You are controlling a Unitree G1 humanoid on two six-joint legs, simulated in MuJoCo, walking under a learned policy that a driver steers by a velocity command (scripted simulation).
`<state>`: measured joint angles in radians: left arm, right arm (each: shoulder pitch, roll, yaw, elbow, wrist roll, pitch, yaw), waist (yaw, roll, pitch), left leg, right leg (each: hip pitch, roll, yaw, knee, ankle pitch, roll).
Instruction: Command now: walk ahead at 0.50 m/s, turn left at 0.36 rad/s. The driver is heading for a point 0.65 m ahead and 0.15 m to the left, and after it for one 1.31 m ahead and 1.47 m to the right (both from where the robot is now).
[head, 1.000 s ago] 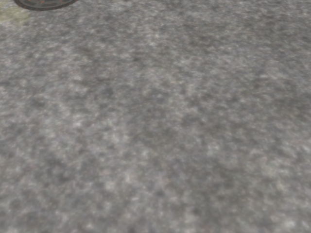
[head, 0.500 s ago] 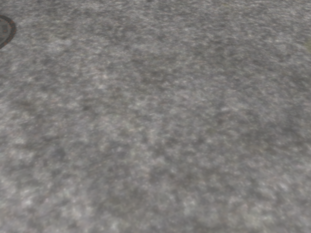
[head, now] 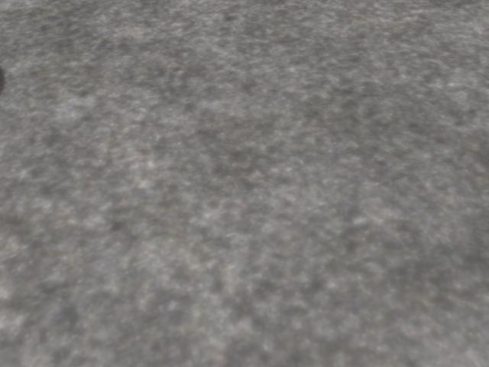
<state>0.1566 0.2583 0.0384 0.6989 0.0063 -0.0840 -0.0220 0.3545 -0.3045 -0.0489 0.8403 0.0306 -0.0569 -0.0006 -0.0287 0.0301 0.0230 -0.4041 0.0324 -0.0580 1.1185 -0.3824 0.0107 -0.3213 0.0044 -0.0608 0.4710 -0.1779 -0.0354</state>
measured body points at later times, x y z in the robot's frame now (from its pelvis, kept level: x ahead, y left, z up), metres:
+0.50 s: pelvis +0.26 +0.08 -0.01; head +0.29 +0.10 +0.44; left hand +0.26 +0.37 -0.14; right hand +0.49 -0.14 -0.10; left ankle +0.31 +0.16 -0.74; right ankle +0.16 -0.10 -0.64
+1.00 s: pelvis +0.53 +0.12 -0.01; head +0.58 +0.13 +0.43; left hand +0.63 +0.42 -0.11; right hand +0.70 -0.13 -0.13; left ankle +0.36 +0.19 -0.65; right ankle +0.66 +0.07 -0.74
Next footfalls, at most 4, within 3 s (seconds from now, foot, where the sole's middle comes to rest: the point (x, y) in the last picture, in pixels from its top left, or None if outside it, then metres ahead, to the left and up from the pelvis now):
0.40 left None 0.35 0.17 -0.77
0.90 right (228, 291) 0.70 0.09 -0.77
1.38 left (153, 297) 0.69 0.31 -0.77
1.80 right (244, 311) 0.64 0.04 -0.77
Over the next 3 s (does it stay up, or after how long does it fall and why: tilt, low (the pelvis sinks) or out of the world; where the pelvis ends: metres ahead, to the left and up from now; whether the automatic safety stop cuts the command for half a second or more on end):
stays up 0.65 0.09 0.01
